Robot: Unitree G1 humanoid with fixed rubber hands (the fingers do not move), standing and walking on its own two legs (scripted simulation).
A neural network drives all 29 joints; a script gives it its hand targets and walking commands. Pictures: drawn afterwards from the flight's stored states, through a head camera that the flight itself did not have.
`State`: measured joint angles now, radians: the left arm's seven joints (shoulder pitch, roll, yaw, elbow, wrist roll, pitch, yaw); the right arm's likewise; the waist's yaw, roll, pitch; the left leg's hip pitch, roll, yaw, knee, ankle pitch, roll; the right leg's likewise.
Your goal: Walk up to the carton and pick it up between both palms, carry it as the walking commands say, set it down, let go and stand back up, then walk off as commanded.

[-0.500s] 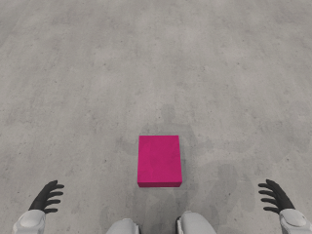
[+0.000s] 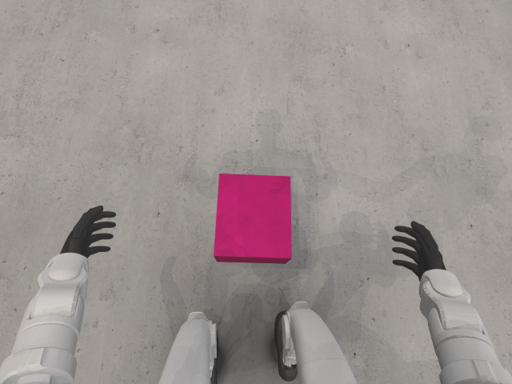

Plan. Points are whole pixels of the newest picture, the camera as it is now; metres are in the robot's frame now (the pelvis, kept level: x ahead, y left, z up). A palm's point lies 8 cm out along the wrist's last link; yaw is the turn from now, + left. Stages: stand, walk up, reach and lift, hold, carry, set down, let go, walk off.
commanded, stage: reach and lift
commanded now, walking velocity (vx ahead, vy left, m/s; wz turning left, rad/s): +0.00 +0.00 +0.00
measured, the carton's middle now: (253, 219) +0.50 -0.04 -0.64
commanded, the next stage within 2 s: none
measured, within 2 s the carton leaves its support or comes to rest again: neither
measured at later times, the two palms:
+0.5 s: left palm (127, 184) +0.45 +0.21 -0.13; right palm (381, 200) +0.39 -0.26 -0.13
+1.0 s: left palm (145, 176) +0.49 +0.20 -0.19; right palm (357, 186) +0.44 -0.25 -0.19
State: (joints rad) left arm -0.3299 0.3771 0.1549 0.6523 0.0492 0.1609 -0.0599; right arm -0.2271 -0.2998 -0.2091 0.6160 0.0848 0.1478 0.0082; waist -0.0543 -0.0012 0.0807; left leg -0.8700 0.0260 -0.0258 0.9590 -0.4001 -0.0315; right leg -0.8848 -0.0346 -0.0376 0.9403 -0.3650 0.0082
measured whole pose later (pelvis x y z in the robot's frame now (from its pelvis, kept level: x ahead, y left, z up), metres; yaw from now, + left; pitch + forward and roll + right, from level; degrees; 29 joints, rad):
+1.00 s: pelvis -0.03 +0.01 -0.08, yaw -1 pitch +48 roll +0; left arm -1.09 0.33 0.33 0.89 0.03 0.15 -0.07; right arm -1.01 -0.26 -0.41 0.82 0.02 0.14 0.05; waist -0.04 0.02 -0.09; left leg -1.65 0.02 0.00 1.18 -0.37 -0.02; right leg -1.67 -0.03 0.00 1.15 -0.32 0.02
